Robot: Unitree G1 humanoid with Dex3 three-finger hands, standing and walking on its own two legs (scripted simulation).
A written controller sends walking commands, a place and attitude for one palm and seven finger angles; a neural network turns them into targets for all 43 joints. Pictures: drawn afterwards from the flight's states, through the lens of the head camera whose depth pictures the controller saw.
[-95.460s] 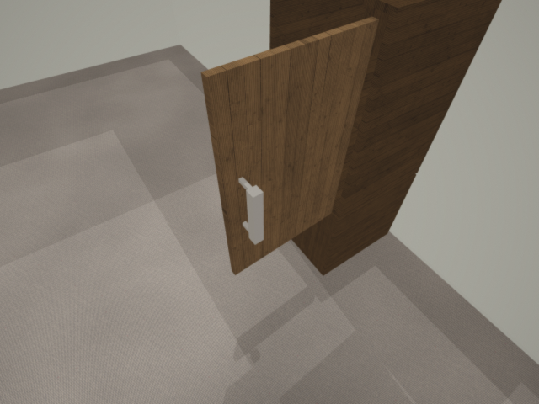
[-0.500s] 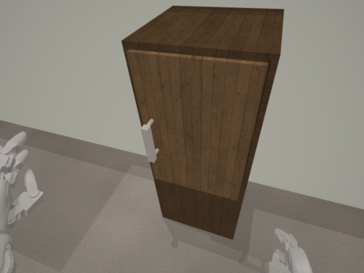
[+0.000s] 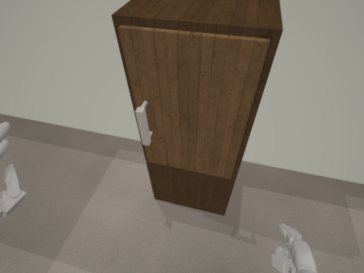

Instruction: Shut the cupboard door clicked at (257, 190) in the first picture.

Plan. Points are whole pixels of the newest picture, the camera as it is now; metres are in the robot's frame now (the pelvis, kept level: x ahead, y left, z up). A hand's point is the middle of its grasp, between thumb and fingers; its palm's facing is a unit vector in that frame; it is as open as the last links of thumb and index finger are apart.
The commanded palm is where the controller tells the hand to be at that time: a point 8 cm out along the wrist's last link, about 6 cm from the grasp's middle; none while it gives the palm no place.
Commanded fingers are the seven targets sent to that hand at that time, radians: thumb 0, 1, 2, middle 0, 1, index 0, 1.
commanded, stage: step back with the hand held close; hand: left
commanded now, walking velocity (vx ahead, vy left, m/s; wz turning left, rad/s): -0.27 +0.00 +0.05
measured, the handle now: (145, 123) +0.60 +0.17 -0.06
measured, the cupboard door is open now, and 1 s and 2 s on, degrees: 0 0 0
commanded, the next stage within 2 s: stop stepping back and stand still in 0.94 s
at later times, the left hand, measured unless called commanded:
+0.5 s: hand out of the picture +0.11 +0.26 +0.18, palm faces +0.49 -0.76 -0.42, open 7.4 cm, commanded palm +0.04 +0.30 +0.18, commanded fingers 0.00 0.90 0.90 -0.20 -0.30 -0.20 -0.30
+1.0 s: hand out of the picture +0.00 +0.30 +0.18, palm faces +0.55 -0.74 -0.38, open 7.4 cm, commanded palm -0.08 +0.32 +0.18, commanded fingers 0.00 0.90 0.90 -0.20 -0.30 -0.20 -0.30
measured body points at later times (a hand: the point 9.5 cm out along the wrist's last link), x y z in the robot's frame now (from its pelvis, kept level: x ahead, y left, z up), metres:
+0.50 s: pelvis -0.08 -0.01 -0.01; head -0.08 +0.01 +0.44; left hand +0.07 +0.30 +0.20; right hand +0.10 -0.24 -0.09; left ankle +0.05 +0.07 -0.73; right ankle -0.01 -0.13 -0.74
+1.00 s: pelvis -0.19 +0.01 -0.01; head -0.20 +0.04 +0.43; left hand -0.04 +0.34 +0.20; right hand +0.02 -0.21 -0.07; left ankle -0.04 +0.08 -0.74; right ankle -0.15 -0.14 -0.72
